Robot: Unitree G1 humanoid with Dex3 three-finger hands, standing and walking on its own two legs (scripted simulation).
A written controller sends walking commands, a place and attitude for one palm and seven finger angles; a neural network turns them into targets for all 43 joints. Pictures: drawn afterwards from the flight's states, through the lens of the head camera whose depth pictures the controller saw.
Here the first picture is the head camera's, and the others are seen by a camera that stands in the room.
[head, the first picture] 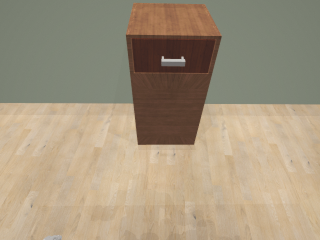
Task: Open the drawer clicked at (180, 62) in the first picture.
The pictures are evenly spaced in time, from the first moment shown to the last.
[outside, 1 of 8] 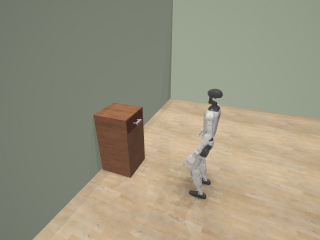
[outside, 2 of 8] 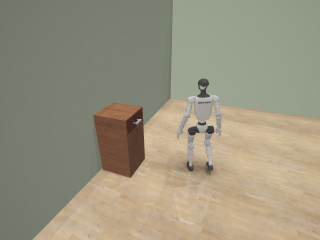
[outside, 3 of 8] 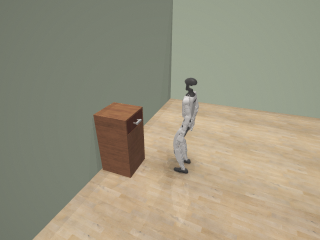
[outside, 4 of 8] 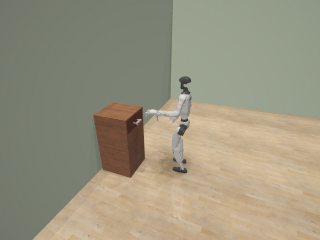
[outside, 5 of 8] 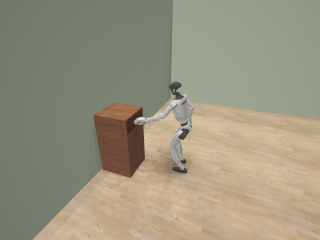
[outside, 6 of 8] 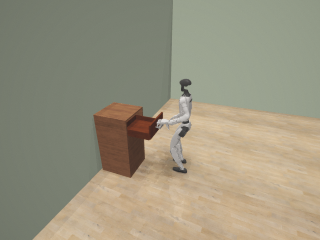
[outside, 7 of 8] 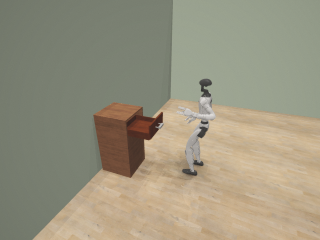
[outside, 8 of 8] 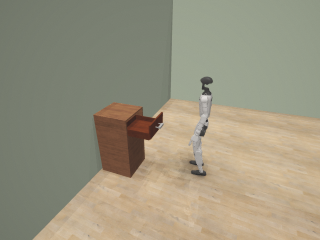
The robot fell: no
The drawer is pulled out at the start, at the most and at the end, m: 0.00 0.30 0.30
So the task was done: yes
